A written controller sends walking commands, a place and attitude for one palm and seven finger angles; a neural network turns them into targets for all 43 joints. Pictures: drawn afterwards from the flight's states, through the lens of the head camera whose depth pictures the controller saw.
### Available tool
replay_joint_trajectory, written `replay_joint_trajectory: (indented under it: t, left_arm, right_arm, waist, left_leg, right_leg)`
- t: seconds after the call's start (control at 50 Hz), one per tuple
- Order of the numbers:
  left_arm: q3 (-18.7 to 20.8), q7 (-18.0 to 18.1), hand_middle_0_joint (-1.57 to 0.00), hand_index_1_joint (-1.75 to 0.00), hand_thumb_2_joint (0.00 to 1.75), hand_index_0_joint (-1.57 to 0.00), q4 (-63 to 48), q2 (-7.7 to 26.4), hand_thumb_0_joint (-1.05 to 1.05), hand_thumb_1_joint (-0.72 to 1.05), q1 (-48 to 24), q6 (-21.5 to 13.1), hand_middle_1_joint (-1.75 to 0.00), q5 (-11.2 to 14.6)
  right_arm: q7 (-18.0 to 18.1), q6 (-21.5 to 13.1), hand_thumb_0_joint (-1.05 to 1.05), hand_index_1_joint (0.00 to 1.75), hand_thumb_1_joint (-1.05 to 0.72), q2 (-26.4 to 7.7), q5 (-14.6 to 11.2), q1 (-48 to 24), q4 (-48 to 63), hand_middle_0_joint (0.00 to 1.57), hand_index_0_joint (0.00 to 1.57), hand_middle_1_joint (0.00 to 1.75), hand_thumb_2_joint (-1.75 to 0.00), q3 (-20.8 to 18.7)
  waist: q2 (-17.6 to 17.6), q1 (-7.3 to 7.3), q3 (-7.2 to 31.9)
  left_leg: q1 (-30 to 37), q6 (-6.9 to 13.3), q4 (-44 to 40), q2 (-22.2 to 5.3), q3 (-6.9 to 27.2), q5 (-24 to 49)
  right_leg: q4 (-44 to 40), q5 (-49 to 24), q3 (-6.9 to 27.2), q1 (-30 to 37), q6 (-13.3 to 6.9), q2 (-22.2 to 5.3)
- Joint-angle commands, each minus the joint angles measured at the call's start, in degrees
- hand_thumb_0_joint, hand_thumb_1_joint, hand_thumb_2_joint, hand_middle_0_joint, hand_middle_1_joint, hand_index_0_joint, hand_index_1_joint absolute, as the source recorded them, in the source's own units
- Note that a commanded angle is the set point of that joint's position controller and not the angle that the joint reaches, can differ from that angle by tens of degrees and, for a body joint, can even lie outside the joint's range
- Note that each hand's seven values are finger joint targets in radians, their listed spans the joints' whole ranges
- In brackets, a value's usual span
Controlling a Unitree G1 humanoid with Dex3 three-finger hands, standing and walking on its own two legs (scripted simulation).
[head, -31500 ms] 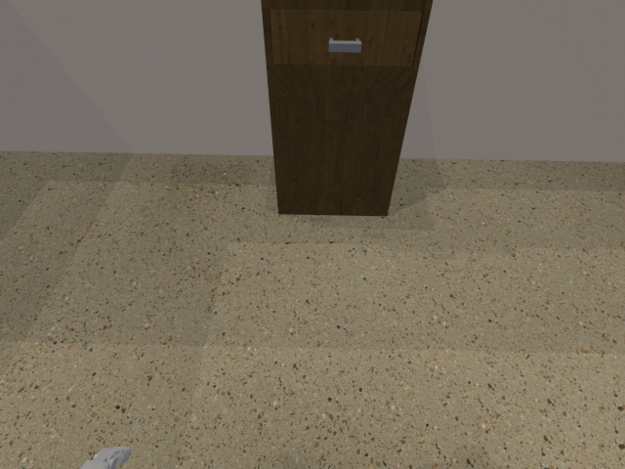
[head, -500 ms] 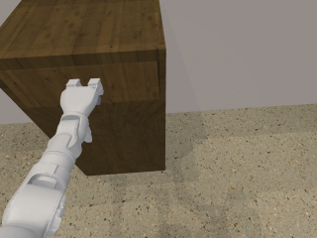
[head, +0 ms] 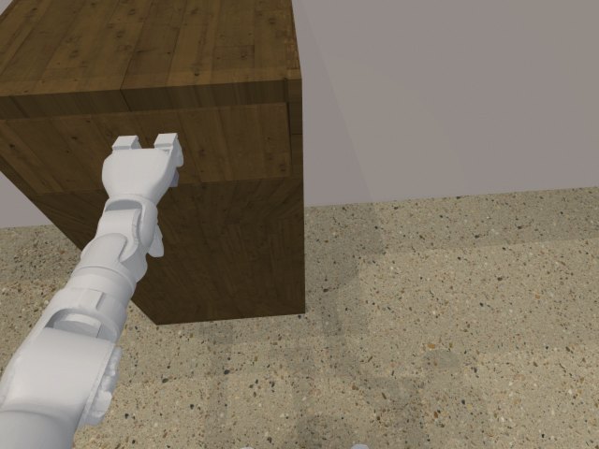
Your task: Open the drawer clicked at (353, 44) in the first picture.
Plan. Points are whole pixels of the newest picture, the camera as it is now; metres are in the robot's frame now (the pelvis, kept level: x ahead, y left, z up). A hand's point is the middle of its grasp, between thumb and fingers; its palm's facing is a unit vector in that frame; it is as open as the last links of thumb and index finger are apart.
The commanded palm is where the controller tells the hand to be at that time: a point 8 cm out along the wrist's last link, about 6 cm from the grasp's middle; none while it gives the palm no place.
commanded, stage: lower the fingers behind the handle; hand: left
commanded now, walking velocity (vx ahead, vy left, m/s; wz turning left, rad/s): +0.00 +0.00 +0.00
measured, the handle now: (146, 167) +0.53 +0.26 +0.04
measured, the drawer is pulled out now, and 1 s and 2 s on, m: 0.00 0.00 0.00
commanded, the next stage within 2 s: lift the fingers back up to retry in 0.26 s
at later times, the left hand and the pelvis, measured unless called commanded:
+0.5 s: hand (152, 193) +0.46 +0.22 +0.06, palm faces -0.02 +0.01 -1.00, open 13.7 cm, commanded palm +0.44 +0.23 +0.10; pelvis -0.01 +0.01 +0.00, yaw -1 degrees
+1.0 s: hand (132, 166) +0.47 +0.24 +0.10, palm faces +0.04 -0.03 -1.00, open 13.8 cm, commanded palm +0.44 +0.23 +0.16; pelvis +0.03 +0.02 +0.02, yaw -1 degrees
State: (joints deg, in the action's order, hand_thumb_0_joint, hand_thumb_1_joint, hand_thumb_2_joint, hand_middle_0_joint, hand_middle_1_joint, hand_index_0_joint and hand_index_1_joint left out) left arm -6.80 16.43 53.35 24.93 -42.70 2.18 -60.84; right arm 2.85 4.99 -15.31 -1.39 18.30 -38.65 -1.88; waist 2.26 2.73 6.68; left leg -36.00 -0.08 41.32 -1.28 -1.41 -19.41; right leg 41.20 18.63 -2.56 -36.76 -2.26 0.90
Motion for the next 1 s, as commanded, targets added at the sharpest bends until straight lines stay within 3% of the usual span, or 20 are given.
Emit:
replay_joint_trajectory:
  t: [0.0, 0.02, 0.08, 0.12, 0.14, 0.2, 0.22, 0.26, 0.32, 0.42, 0.44, 0.48, 0.54, 0.62, 0.68, 0.72, 0.78, 0.84, 0.9, 0.98]
  left_arm:
    - [1.3, -1.1, -0.30, -1.20, 0.30, -0.30, -2.2, 8.6, 0.00, -0.50, -15.5, 0.5, -1.20, 0.3]
    - [2.7, -0.9, -0.30, -1.20, 0.30, -0.30, -1.6, 10.1, 0.00, -0.50, -14.1, 0.7, -1.20, 0.3]
    - [0.7, -1.1, -0.30, -1.20, 0.30, -0.30, -0.9, 8.3, 0.00, -0.50, -17.0, 1.4, -1.20, 0.8]
    - [2.5, -1.0, -0.30, -1.20, 0.30, -0.30, 0.7, 11.3, 0.00, -0.50, -16.6, 1.8, -1.20, 0.4]
    - [1.7, -1.0, -0.30, -1.20, 0.30, -0.30, 0.8, 10.7, 0.00, -0.50, -17.4, 2.0, -1.20, 0.4]
    - [2.0, -1.4, -0.30, -1.20, 0.30, -0.30, 0.9, 11.1, 0.00, -0.50, -17.5, 2.0, -1.20, 0.5]
    - [3.6, -1.5, -0.30, -1.20, 0.30, -0.30, 1.6, 12.7, 0.00, -0.50, -15.8, 2.0, -1.20, 0.6]
    - [1.1, -1.9, -0.30, -1.20, 0.30, -0.30, 0.9, 10.2, 0.00, -0.50, -17.6, 1.9, -1.20, 0.6]
    - [1.7, -2.0, -0.30, -1.20, 0.30, -0.30, 2.3, 11.1, 0.00, -0.50, -17.4, 1.9, -1.20, 0.6]
    - [5.0, -1.8, -0.30, -1.20, 0.30, -0.30, -1.1, 15.4, 0.00, -0.50, -20.0, 1.2, -1.20, 0.5]
    - [3.8, -1.9, -0.30, -1.20, 0.30, -0.30, -2.4, 14.0, 0.00, -0.50, -20.9, 1.0, -1.20, 0.7]
    - [5.0, -1.6, -0.30, -1.20, 0.30, -0.30, -3.7, 15.1, 0.00, -0.50, -22.5, 0.5, -1.20, 0.8]
    - [4.5, -1.0, -0.30, -1.20, 0.30, -0.30, -5.8, 13.6, 0.00, -0.50, -22.7, -0.1, -1.20, 0.9]
    - [7.0, -0.2, -0.30, -1.20, 0.30, -0.30, -7.9, 16.6, 0.00, -0.50, -24.2, -0.6, -1.20, 0.8]
    - [5.5, 0.2, -0.30, -1.20, 0.30, -0.30, -11.7, 14.7, 0.00, -0.50, -28.0, -1.0, -1.20, 0.7]
    - [6.9, 0.4, -0.30, -1.20, 0.30, -0.30, -14.7, 15.9, 0.00, -0.50, -27.5, -1.5, -1.20, 0.7]
    - [7.3, 0.0, -0.30, -1.20, 0.30, -0.30, -18.7, 15.4, 0.00, -0.50, -25.3, -1.6, -1.20, 1.4]
    - [7.6, -0.7, -0.30, -1.20, 0.30, -0.30, -19.2, 15.0, 0.00, -0.50, -20.8, 0.1, -1.20, 2.1]
    - [7.3, -2.2, -0.30, -1.20, 0.30, -0.30, -22.1, 15.0, 0.00, -0.50, -18.4, 2.3, -1.20, 2.7]
    - [1.1, -6.0, -0.30, -1.20, 0.30, -0.30, -23.6, 7.9, 0.00, -0.50, -14.6, 5.9, -1.20, 3.8]
  right_arm:
    - [0.5, -1.9, 0.00, 0.30, -0.90, -7.6, 0.0, 4.4, 4.4, 0.20, 0.20, 0.30, -0.90, -2.9]
    - [0.5, -1.7, 0.00, 0.30, -0.90, -7.7, -0.2, 4.4, 4.5, 0.20, 0.20, 0.30, -0.90, -2.8]
    - [0.5, -1.8, 0.00, 0.30, -0.90, -7.9, -0.3, 4.2, 4.3, 0.20, 0.20, 0.30, -0.90, -2.7]
    - [0.8, -1.8, 0.00, 0.30, -0.90, -8.1, -0.4, 4.3, 4.1, 0.20, 0.20, 0.30, -0.90, -2.5]
    - [0.9, -1.8, 0.00, 0.30, -0.90, -8.1, -0.4, 4.2, 4.1, 0.20, 0.20, 0.30, -0.90, -2.3]
    - [1.0, -1.9, 0.00, 0.30, -0.90, -8.0, -0.3, 4.7, 4.2, 0.20, 0.20, 0.30, -0.90, -2.2]
    - [1.0, -1.8, 0.00, 0.30, -0.90, -8.0, -0.4, 4.5, 4.4, 0.20, 0.20, 0.30, -0.90, -2.2]
    - [1.1, -1.9, 0.00, 0.30, -0.90, -7.9, -0.4, 4.5, 4.5, 0.20, 0.20, 0.30, -0.90, -2.1]
    - [1.1, -2.1, 0.00, 0.30, -0.90, -8.2, -0.5, 4.7, 4.5, 0.20, 0.20, 0.30, -0.90, -2.0]
    - [1.6, -2.1, 0.00, 0.30, -0.90, -7.8, -0.4, 4.6, 5.1, 0.20, 0.20, 0.30, -0.90, -2.0]
    - [1.5, -2.1, 0.00, 0.30, -0.90, -7.6, -0.5, 4.4, 5.5, 0.20, 0.20, 0.30, -0.90, -1.9]
    - [1.6, -2.2, 0.00, 0.30, -0.90, -7.7, -0.6, 4.2, 5.4, 0.20, 0.20, 0.30, -0.90, -2.1]
    - [1.5, -2.6, 0.00, 0.30, -0.90, -7.3, -0.7, 3.7, 5.4, 0.20, 0.20, 0.30, -0.90, -2.2]
    - [1.8, -2.8, 0.00, 0.30, -0.90, -7.2, -0.7, 2.8, 5.2, 0.20, 0.20, 0.30, -0.90, -2.2]
    - [1.7, -3.2, 0.00, 0.30, -0.90, -7.2, -0.7, 2.4, 4.8, 0.20, 0.20, 0.30, -0.90, -2.5]
    - [1.5, -3.5, 0.00, 0.30, -0.90, -7.1, -0.4, 2.4, 4.8, 0.20, 0.20, 0.30, -0.90, -2.8]
    - [1.3, -3.4, 0.00, 0.30, -0.90, -7.0, -0.2, 1.9, 4.8, 0.20, 0.20, 0.30, -0.90, -3.3]
    - [0.8, -3.1, 0.00, 0.30, -0.90, -7.2, -0.5, 0.6, 4.9, 0.20, 0.20, 0.30, -0.90, -3.1]
    - [0.3, -2.5, 0.00, 0.30, -0.90, -7.4, -0.8, -0.9, 5.3, 0.20, 0.20, 0.30, -0.90, -3.0]
    - [-0.5, -1.4, 0.00, 0.30, -0.90, -7.6, -1.4, -2.8, 5.9, 0.20, 0.20, 0.30, -0.90, -2.9]
  waist:
    - [-5.0, 2.17, 14.4]
    - [-6.0, 1.55, 14.9]
    - [-6.2, 2.84, 12.7]
    - [-6.0, 2.49, 12.0]
    - [-6.7, 2.85, 11.4]
    - [-5.7, 2.45, 13.1]
    - [-5.7, 1.64, 12.9]
    - [-5.6, 2.56, 12.5]
    - [-6.5, 2.77, 10.9]
    - [-4.4, 1.59, 15.8]
    - [-3.2, 1.66, 16.2]
    - [-3.5, 1.65, 17.0]
    - [-2.1, 1.28, 17.2]
    - [-2.5, 0.81, 17.2]
    - [-0.3, 1.34, 18.4]
    - [2.3, 0.32, 21.4]
    - [1.7, -0.08, 25.1]
    - [0.6, -0.99, 22.0]
    - [0.6, -1.64, 21.5]
    - [-0.2, -0.79, 18.1]
  left_leg:
    - [4.4, 3.0, -3.2, 3.3, -1.4, 7.2]
    - [3.6, 2.9, -3.1, 3.4, -1.4, 7.0]
    - [3.1, 3.0, -3.4, 3.4, -1.3, 5.4]
    - [2.1, 3.0, -3.6, 3.4, -1.2, 3.9]
    - [1.9, 3.1, -3.6, 3.3, -1.3, 3.7]
    - [2.1, 3.0, -3.6, 3.4, -1.3, 4.3]
    - [1.6, 2.9, -3.6, 3.4, -1.4, 4.1]
    - [2.0, 3.0, -3.7, 3.3, -1.4, 3.8]
    - [1.1, 3.0, -3.7, 3.2, -1.2, 2.5]
    - [3.2, 3.1, -4.0, 3.0, -1.2, 4.3]
    - [3.9, 3.0, -4.4, 3.1, -1.2, 4.5]
    - [5.2, 3.0, -5.0, 2.8, -0.7, 5.2]
    - [7.8, 3.0, -5.8, 2.6, -0.6, 6.9]
    - [8.8, 3.0, -6.9, 2.6, -0.4, 8.0]
    - [12.5, 3.0, -7.5, 2.3, -0.1, 11.0]
    - [15.6, 2.8, -7.4, 2.3, 0.0, 14.9]
    - [19.3, 2.7, -7.2, 2.2, 0.1, 21.5]
    - [19.3, 2.5, -8.2, 2.1, 0.2, 24.3]
    - [21.1, 2.4, -8.9, 1.8, 0.0, 29.1]
    - [24.1, 2.0, -9.4, 1.2, 0.8, 34.9]
  right_leg:
    - [-6.8, -10.2, 2.6, 9.6, 1.2, 0.8]
    - [-6.6, -10.2, 2.7, 10.5, 1.3, 0.8]
    - [-7.5, -8.3, 2.6, 8.9, 1.4, 0.9]
    - [-7.4, -6.1, 2.7, 8.2, 1.4, 0.8]
    - [-7.7, -6.0, 2.8, 8.1, 1.6, 0.7]
    - [-7.2, -6.8, 2.8, 9.0, 1.5, 0.7]
    - [-7.2, -6.6, 2.8, 9.6, 1.4, 0.6]
    - [-7.3, -6.1, 2.7, 8.4, 1.5, 0.7]
    - [-7.4, -4.4, 2.5, 7.1, 1.6, 0.8]
    - [-7.0, -5.8, 2.9, 10.2, 1.5, 0.7]
    - [-7.1, -6.1, 2.8, 10.5, 1.4, 0.7]
    - [-7.4, -6.2, 2.6, 11.0, 1.2, 0.9]
    - [-7.7, -7.0, 2.2, 10.9, 1.1, 1.1]
    - [-8.4, -7.9, 2.4, 13.2, 1.0, 1.1]
    - [-8.8, -9.4, 2.0, 13.0, 0.6, 1.3]
    - [-8.2, -12.6, 1.9, 14.5, 0.4, 1.5]
    - [-8.3, -18.1, 1.7, 17.7, 0.3, 1.7]
    - [-8.7, -20.4, 1.1, 18.6, 0.3, 1.8]
    - [-9.2, -23.4, 0.9, 20.3, 0.3, 1.6]
    - [-10.4, -24.3, 0.2, 19.2, 0.3, 1.7]
